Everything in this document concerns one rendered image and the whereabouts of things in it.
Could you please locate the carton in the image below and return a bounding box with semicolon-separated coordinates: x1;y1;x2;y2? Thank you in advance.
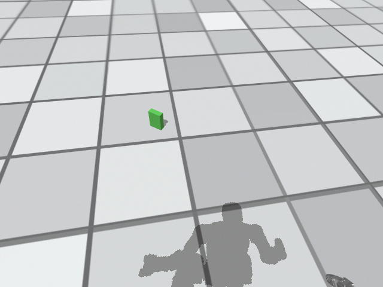
148;108;164;130

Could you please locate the right robot hand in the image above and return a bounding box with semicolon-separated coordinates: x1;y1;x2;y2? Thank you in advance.
326;274;354;287

